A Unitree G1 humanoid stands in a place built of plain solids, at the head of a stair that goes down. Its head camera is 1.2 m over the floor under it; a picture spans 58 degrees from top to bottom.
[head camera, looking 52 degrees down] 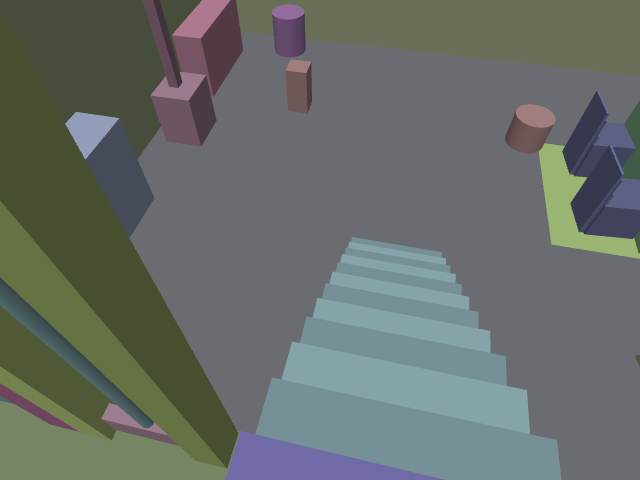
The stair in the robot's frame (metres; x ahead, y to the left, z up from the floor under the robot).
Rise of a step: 0.20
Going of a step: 0.22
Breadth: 0.90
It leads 12 degrees to the right of straight ahead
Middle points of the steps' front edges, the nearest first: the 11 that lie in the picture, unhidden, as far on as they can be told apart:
0.43 -0.28 -0.20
0.64 -0.33 -0.40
0.86 -0.38 -0.60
1.08 -0.42 -0.81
1.30 -0.47 -1.01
1.52 -0.52 -1.21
1.74 -0.57 -1.41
1.96 -0.62 -1.61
2.18 -0.66 -1.82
2.40 -0.71 -2.02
2.62 -0.76 -2.22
